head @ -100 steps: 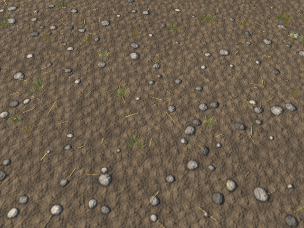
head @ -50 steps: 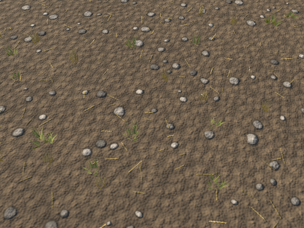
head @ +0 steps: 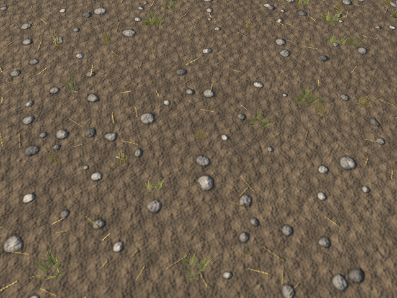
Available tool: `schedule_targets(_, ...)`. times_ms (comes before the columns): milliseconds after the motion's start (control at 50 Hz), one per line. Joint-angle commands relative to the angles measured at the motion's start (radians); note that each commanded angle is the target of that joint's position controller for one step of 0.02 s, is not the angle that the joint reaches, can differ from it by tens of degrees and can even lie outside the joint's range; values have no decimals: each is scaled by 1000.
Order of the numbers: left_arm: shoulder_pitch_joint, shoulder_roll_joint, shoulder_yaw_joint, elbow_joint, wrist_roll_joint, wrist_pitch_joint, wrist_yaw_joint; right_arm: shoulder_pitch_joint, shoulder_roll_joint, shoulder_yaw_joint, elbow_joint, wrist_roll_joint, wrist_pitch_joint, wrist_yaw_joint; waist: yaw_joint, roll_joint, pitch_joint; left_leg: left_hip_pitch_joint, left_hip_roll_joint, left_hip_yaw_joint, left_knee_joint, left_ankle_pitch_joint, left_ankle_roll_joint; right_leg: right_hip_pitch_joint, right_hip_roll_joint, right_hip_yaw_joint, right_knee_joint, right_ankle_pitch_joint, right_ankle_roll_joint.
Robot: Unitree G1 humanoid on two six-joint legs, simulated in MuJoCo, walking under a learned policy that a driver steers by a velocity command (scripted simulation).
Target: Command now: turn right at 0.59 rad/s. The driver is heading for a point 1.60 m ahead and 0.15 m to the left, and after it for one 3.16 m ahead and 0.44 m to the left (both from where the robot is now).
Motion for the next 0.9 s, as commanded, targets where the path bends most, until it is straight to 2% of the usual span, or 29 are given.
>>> schedule_targets(20,-47,84,22,-101,-1,-10,-12,-3,-220,-66,-51,15,-9,8,-22,220,-119,161,245,-148,-83,427,211,22,10,-64,-140,12,-28)
schedule_targets(80,39,87,35,-73,0,-7,-19,-15,-203,-63,-35,41,-14,13,35,180,-128,97,217,-79,41,356,128,213,46,-93,-429,215,-106)
schedule_targets(100,80,135,53,-65,1,-9,-9,40,-163,-54,-14,28,-18,18,38,61,-150,-27,164,-3,183,210,49,375,2,9,-495,399,-148)
schedule_targets(120,110,264,78,-87,9,-16,10,18,-79,-22,-62,-37,-20,24,17,-284,-164,-357,29,70,517,-360,-58,563,-282,395,-468,849,-279)
schedule_targets(140,116,255,68,-100,45,-41,-2,-71,-124,-33,-95,-23,-25,15,86,-247,-213,-442,-53,-95,703,-476,-81,474,-388,515,-484,879,-469)
schedule_targets(160,89,219,57,-90,48,-61,-6,-98,-162,-45,-94,1,-22,10,85,-155,-180,-452,-33,-144,771,-409,-75,439,-329,430,-503,781,-448)
schedule_targets(180,33,184,46,-81,33,-70,0,-85,-170,-50,-81,10,-18,6,51,-127,-143,-456,-16,-154,757,-316,-66,411,-266,342,-502,702,-383)
schedule_targets(200,-12,148,34,-84,17,-69,8,-67,-168,-52,-59,4,-14,-1,34,-94,-138,-448,-6,-158,724,-251,-67,395,-223,297,-498,648,-335)
schedule_targets(220,-42,133,24,-85,10,-65,14,-49,-171,-54,-52,-3,-10,-3,18,-104,-133,-409,-12,-150,713,-199,-77,357,-202,265,-498,683,-323)
schedule_targets(260,-45,118,13,-78,22,-62,22,-17,-147,-48,-38,3,-9,4,5,-111,-161,-333,-31,-135,685,-136,-88,331,-180,228,-501,708,-323)
schedule_targets(340,-40,118,9,-56,27,-61,28,-44,-102,-24,-43,6,-6,11,28,-118,-148,-241,-24,-131,440,-108,-87,317,-167,224,-503,579,-317)
schedule_targets(420,-39,123,3,-32,32,-56,14,-49,-118,-23,-47,12,-7,20,49,-134,-108,-123,-33,-119,276,-135,-70,246,-176,275,-505,445,-330)
schedule_targets(480,-64,81,-19,-8,19,-58,8,1,-92,-15,-29,5,-21,29,-1,-99,-90,35,-46,-100,-16,58,-38,194,-138,279,-469,371,-279)
schedule_targets(500,-27,53,-29,8,26,-66,7,11,-106,-12,-28,-11,-27,30,4,-58,-104,125,-8,-151,-76,197,-21,162,-104,269,-457,305,-226)
schedule_targets(520,14,39,-34,16,47,-75,5,22,-171,-22,-38,-21,-30,25,42,61,-126,190,100,-248,-57,410,19,123,-32,207,-381,192,-169)
schedule_targets(540,57,25,-32,22,45,-77,6,-28,-174,-21,-21,-17,-32,29,104,206,-128,68,128,-275,-51,284,96,193,29,116,-397,90,-122)
schedule_targets(560,23,56,-30,39,53,-73,10,-54,-105,-5,-36,-10,-36,36,66,172,-125,20,87,-260,-87,30,100,246,35,96,-392,79,-95)
schedule_targets(580,-22,72,-22,36,44,-68,11,-38,-108,-5,-28,-10,-37,36,37,162,-95,5,56,-246,-106,-180,85,215,62,66,-351,22,-99)
schedule_targets(600,-32,68,-19,36,34,-63,15,-8,-149,-15,-20,-5,-37,31,21,176,-61,-9,59,-274,-137,-349,92,164,84,31,-292,-58,-108)
schedule_targets(640,-40,54,-16,23,18,-74,11,69,-188,-25,2,7,-43,21,3,233,23,-8,178,-440,-232,-551,163,40,79,-28,-179,-69,-113)
schedule_targets(660,-47,50,-15,22,9,-88,7,88,-191,-27,7,12,-44,14,-7,236,52,-20,224,-503,-258,-556,196,11,53,-18,-140,-52,-120)
schedule_targets(700,-35,36,-13,29,1,-112,-6,84,-188,-26,6,20,-46,8,0,221,61,-6,243,-511,-265,-495,210,-8,20,-9,-130,-101,-144)
schedule_targets(760,85,16,-7,101,5,-134,-23,-4,-172,-22,-16,40,-38,17,75,171,21,-136,128,-322,-190,-341,151,302,64,-77,-388,100,-169)
schedule_targets(780,152,30,2,133,10,-135,-24,-13,-141,-13,-22,34,-41,19,97,131,-7,-180,88,-267,-102,-283,126,400,57,-51,-405,130,-166)
schedule_targets(800,254,74,14,153,9,-139,-18,-40,-76,8,-41,23,-50,26,129,-7,-41,-279,15,-175,126,-215,74,508,-80,156,-506,19,-205)
schedule_targets(820,314,180,37,151,13,-146,-24,-62,-54,14,-91,32,-68,25,137,-252,-28,-488,-94,-70,410,-236,19,579,-284,561,-663,-174,-332)
schedule_targets(840,305,154,26,146,22,-160,-25,-81,-120,-5,-101,48,-85,22,133,-208,19,-598,-65,-156,601,-335,26,549,-363,699,-705,-197,-416)
schedule_targets(860,271,109,11,140,19,-172,-19,-50,-134,-11,-88,57,-96,30,101,-132,51,-667,-21,-192,677,-252,46,571,-344,625,-690,-183,-402)
schedule_targets(900,235,96,3,133,18,-177,-16,-46,-120,-11,-67,36,-112,43,82,-58,42,-690,24,-177,659,-89,66,587,-275,454,-694,-25,-335)
Keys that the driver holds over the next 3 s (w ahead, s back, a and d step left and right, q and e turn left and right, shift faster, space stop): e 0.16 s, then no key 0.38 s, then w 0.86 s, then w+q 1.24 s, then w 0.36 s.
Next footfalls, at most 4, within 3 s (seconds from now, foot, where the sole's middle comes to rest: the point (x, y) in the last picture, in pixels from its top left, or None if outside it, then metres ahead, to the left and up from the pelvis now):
0.10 right None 0.03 -0.14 -0.78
0.50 left None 0.08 0.10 -0.78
1.24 left None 0.45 0.01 -0.78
1.76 right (267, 229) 0.69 -0.26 -0.78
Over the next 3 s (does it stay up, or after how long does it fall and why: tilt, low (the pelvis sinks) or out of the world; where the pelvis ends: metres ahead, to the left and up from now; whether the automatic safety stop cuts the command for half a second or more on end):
stays up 1.18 0.04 0.00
